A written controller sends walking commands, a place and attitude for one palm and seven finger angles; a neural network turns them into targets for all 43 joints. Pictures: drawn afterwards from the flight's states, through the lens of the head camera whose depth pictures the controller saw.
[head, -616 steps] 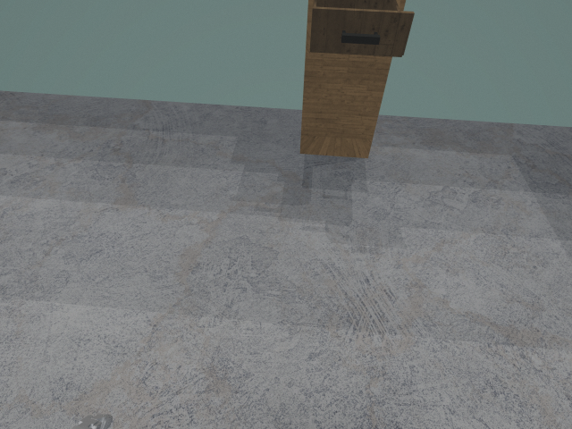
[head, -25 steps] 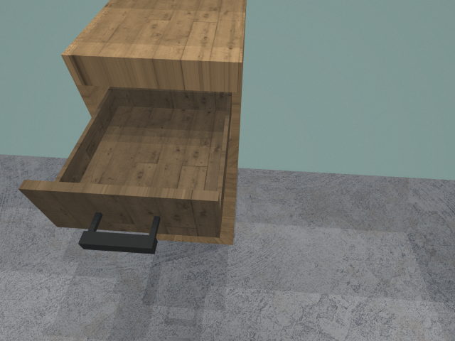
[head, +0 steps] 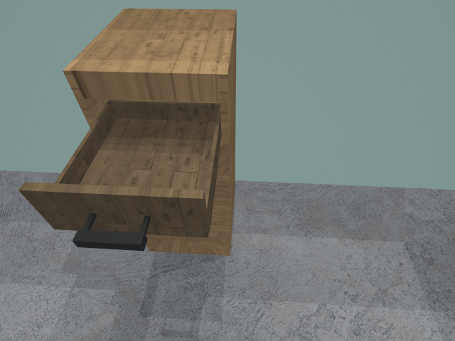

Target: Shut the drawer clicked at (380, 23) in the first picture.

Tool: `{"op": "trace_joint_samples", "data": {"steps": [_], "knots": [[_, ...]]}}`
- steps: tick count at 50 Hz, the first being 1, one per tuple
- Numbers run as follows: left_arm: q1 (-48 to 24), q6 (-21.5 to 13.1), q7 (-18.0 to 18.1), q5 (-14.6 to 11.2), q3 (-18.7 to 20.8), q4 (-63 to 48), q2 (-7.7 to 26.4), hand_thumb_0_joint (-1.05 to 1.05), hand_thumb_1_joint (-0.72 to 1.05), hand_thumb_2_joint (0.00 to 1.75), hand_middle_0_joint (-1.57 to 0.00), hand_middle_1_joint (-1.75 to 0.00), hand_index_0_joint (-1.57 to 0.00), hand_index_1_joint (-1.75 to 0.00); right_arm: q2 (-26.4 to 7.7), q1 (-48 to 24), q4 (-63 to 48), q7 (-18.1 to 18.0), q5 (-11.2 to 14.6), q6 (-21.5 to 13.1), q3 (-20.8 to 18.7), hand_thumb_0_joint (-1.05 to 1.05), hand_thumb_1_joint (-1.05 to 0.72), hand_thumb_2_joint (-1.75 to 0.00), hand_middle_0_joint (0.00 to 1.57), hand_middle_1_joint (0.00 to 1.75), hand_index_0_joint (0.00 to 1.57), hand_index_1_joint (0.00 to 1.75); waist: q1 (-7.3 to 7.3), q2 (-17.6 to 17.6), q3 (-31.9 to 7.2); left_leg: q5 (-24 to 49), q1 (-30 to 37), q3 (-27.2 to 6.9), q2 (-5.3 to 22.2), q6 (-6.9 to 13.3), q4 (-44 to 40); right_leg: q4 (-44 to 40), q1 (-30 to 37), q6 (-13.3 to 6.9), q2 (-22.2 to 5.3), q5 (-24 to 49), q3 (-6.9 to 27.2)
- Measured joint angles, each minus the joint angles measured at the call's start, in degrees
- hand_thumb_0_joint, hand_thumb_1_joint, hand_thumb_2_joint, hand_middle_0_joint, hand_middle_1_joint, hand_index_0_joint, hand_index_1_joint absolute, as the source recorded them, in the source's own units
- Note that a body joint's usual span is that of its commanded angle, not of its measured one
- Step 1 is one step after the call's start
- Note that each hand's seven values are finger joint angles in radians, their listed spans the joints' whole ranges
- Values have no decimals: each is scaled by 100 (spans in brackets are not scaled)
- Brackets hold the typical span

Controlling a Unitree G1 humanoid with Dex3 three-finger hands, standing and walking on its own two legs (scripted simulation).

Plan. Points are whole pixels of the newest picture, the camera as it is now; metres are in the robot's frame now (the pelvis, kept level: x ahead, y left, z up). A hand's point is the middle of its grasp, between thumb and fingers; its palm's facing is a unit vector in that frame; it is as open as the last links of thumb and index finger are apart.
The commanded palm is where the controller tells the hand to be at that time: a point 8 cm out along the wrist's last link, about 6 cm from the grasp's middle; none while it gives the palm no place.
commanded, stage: come to a stop and stand still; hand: left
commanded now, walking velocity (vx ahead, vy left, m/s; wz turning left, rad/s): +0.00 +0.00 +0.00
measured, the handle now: (114, 229) +0.31 +0.24 +0.01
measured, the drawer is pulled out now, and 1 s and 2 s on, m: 0.30 0.30 0.30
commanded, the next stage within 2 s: look again from close up in 1.22 s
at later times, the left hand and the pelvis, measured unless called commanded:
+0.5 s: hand out of the picture +0.01 +0.16 -0.17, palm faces +0.04 -0.99 -0.16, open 7.4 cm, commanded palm none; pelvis +0.03 +0.01 +0.01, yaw +0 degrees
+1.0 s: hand out of the picture +0.02 +0.16 -0.17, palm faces +0.04 -0.98 -0.17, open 7.4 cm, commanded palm none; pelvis +0.06 +0.01 +0.01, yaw -1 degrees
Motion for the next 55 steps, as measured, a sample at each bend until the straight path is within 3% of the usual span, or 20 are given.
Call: {"op": "trace_joint_samples", "data": {"steps": [13,26,39,55], "knots": [[-94,-71,-25,-66,41,278,64,0,91,90,-20,-30,-20,-30,235,1005,715,-45,-41,-35,195,0,-92,-90,19,30,19,29,-102,-208,16,23,125,-52,65,-48,-279,-575,266,-20,102,202,-40],[3,-135,34,-60,27,422,-80,0,91,90,-20,-30,-20,-30,601,797,684,-72,0,-198,260,1,-91,-90,20,30,20,29,-78,-160,-38,-158,273,55,-14,16,-305,-668,420,74,18,96,62],[157,-170,56,-35,5,462,-146,0,91,90,-20,-30,-20,-30,275,509,620,-118,-4,-217,200,2,-93,-90,19,30,20,29,-7,-191,-75,-297,428,114,-77,41,-336,-701,563,123,-48,-26,117],[144,-181,62,-37,23,463,-19,0,91,90,-20,-30,-20,-30,186,424,607,-133,-4,-200,230,1,-93,-90,19,30,20,29,3,-171,-83,-383,568,104,-45,-19,-379,-820,738,79,-7,-79,113]]}}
